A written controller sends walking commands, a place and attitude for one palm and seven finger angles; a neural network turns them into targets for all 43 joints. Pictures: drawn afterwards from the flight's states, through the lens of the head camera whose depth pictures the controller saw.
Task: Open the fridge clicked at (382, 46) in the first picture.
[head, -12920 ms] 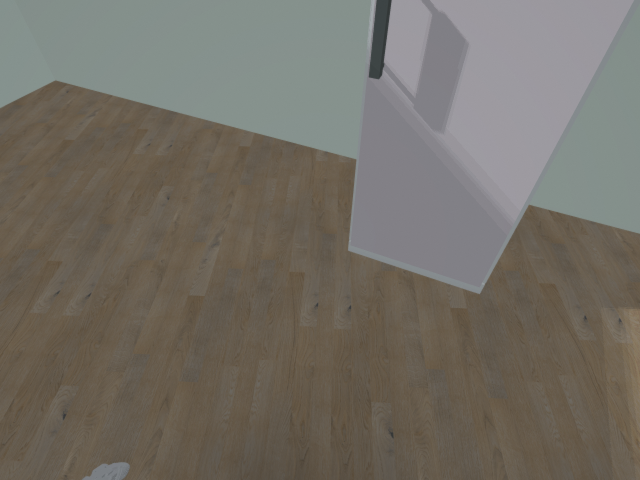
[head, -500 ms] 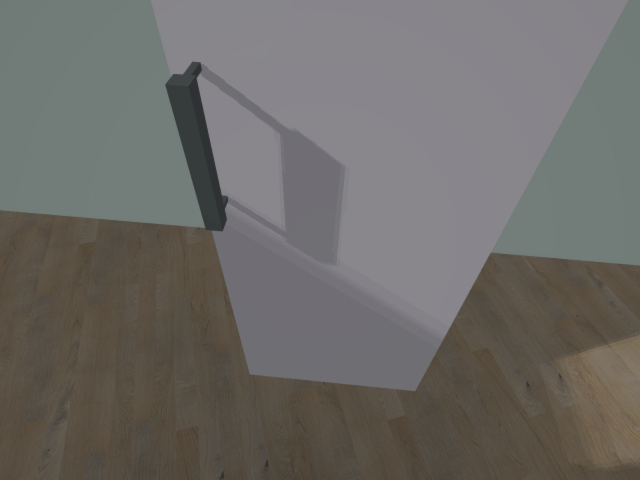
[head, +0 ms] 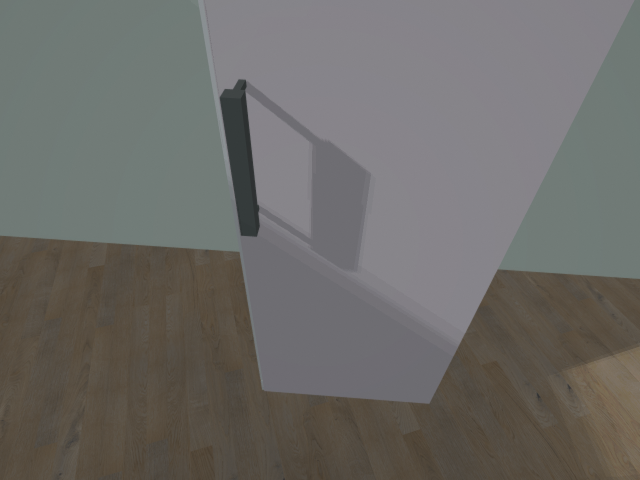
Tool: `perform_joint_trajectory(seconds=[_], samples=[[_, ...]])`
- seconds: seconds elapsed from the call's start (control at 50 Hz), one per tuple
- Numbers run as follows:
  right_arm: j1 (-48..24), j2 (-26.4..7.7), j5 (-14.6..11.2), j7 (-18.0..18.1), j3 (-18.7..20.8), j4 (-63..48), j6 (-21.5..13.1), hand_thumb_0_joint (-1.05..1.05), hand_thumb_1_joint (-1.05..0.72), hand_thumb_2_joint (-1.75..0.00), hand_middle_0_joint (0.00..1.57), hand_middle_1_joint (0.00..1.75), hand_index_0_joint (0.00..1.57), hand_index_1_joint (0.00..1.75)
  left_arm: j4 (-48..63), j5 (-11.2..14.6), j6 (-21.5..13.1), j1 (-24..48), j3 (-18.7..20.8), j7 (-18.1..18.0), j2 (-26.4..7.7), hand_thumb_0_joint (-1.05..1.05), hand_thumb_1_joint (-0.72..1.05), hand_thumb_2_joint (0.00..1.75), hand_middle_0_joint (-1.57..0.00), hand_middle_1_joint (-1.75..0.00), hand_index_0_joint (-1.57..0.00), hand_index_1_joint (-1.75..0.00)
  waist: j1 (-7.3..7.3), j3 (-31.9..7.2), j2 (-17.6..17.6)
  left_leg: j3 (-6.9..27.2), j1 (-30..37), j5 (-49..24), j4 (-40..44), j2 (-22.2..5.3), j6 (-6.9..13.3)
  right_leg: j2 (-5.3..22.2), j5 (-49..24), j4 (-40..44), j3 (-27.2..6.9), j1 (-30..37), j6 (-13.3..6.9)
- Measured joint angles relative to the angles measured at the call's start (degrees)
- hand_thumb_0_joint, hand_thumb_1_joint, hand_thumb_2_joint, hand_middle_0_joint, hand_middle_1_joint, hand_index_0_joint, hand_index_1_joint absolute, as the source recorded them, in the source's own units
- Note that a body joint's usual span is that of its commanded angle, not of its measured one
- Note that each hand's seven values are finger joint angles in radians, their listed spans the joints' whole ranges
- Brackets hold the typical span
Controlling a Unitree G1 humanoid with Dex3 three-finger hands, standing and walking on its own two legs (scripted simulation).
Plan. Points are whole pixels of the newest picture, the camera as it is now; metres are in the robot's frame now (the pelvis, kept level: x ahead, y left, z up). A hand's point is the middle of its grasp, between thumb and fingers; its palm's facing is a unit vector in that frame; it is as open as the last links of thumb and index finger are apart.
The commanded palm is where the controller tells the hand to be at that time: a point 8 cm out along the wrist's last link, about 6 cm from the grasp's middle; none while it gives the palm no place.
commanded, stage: look again from close up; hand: left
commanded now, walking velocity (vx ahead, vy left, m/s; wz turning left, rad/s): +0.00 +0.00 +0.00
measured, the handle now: (246, 163) +0.52 +0.15 +0.16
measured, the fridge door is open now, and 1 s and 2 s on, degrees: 0 0 0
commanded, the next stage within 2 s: none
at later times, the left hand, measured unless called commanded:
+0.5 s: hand out of the picture -0.05 +0.25 -0.16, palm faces +0.00 -0.95 -0.30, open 7.3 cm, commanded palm none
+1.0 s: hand out of the picture +0.02 +0.21 -0.16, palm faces -0.01 -0.97 -0.26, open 7.3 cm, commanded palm none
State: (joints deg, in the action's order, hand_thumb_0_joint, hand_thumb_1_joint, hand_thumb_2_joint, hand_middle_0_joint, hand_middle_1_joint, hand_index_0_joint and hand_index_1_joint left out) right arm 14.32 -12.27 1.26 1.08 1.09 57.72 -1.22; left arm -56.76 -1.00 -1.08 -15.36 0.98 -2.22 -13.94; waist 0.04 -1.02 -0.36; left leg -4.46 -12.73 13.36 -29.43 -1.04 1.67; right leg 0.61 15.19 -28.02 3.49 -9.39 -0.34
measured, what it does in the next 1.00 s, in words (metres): stands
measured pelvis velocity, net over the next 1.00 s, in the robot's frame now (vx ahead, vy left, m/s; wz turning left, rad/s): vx -0.02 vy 0.00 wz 0.01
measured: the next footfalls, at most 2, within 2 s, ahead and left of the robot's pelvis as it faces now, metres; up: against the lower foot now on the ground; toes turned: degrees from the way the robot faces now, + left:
none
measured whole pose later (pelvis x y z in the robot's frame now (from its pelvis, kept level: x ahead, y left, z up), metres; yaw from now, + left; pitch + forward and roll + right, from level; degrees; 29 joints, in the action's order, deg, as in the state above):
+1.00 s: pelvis -0.02 +0.00 +0.01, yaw +1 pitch -2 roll +0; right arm 12.8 -13.8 0.7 -0.1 0.5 62.8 -0.4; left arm -60.5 -1.1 -0.9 -14.4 -0.7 -1.4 -14.0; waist -0.4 1.4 0.1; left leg -4.2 -13.5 8.4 -23.4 0.2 2.2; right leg 1.1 11.2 -23.6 3.2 -10.7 0.2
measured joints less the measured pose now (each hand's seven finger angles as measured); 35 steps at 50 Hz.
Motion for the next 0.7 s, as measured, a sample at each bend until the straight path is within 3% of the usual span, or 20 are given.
perform_joint_trajectory(seconds=[0.26,0.52,0.7], samples=[[-0.17,-2.99,0.07,-1.11,0.13,0.19,1.08,0.00,-0.91,-0.89,0.20,0.30,0.20,0.30,-0.02,-0.58,1.43,-0.54,-0.37,1.00,-2.03,0.00,0.91,0.89,-0.20,-0.30,-0.20,-0.30,-0.10,1.26,0.22,-1.22,-0.93,-4.56,4.64,2.51,2.08,2.28,-3.19,1.70,-1.14,-2.37,1.16],[0.15,-3.79,-0.34,-1.20,0.45,2.74,1.62,0.01,-0.91,-0.89,0.20,0.30,0.20,0.30,-3.66,-0.56,1.44,-4.74,-0.83,1.06,-1.86,0.00,0.91,0.89,-0.20,-0.30,-0.20,-0.30,0.37,1.94,0.10,-0.52,-1.53,-5.66,5.50,2.47,1.67,1.89,-4.23,2.56,-1.00,-2.75,1.24],[-0.90,-2.98,-0.52,-1.22,0.08,3.75,1.27,0.00,-0.91,-0.89,0.20,0.30,0.20,0.30,-4.63,-0.39,0.83,-3.77,-1.42,1.01,-0.89,0.00,0.91,0.89,-0.20,-0.30,-0.20,-0.30,0.28,1.71,0.10,0.06,-1.62,-5.51,5.32,1.69,1.02,1.08,-4.40,3.33,-0.47,-2.32,0.95]])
